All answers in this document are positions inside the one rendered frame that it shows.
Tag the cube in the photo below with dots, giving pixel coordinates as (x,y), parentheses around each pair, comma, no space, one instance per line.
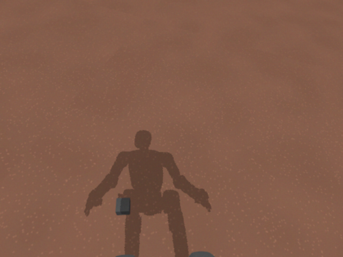
(122,206)

